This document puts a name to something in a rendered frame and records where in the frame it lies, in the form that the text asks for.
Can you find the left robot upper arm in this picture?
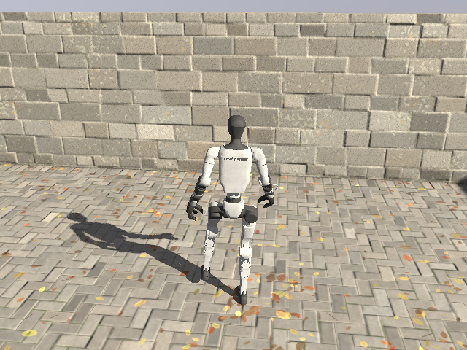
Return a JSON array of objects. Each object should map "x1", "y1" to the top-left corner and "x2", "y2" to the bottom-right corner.
[{"x1": 199, "y1": 146, "x2": 220, "y2": 187}]

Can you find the left robot hand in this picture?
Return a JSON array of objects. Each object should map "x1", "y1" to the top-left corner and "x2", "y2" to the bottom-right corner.
[{"x1": 186, "y1": 202, "x2": 203, "y2": 221}]

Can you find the humanoid robot head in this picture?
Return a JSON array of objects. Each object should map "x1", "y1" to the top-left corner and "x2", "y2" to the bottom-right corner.
[{"x1": 223, "y1": 115, "x2": 248, "y2": 150}]

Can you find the right robot hand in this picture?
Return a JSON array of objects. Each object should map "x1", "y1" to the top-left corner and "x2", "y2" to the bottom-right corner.
[{"x1": 258, "y1": 195, "x2": 275, "y2": 208}]

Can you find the right robot upper arm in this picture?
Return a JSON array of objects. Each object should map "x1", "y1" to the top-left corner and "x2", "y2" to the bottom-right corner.
[{"x1": 250, "y1": 147, "x2": 270, "y2": 186}]

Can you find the robot left shin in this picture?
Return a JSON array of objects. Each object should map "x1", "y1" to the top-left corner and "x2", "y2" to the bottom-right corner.
[{"x1": 203, "y1": 226, "x2": 215, "y2": 271}]

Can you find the right robot forearm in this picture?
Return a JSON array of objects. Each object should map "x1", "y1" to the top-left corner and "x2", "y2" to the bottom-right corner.
[{"x1": 262, "y1": 175, "x2": 274, "y2": 199}]

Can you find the left robot forearm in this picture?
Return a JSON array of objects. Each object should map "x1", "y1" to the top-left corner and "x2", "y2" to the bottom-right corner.
[{"x1": 189, "y1": 175, "x2": 206, "y2": 206}]

